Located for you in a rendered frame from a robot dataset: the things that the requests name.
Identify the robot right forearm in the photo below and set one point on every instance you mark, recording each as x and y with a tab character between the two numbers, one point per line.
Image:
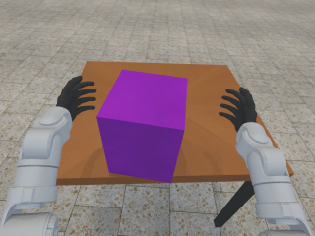
275	197

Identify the table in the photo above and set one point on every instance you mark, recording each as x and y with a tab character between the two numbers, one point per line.
207	152

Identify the right robot hand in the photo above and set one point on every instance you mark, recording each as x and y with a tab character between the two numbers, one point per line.
245	111

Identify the robot left forearm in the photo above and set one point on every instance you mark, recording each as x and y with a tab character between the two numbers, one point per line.
38	163

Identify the carton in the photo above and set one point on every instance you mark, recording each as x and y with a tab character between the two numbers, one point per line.
142	123

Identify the left robot hand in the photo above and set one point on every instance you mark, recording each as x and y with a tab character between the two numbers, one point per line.
68	98

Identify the left robot upper arm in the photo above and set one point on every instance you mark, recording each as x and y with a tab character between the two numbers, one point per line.
31	224

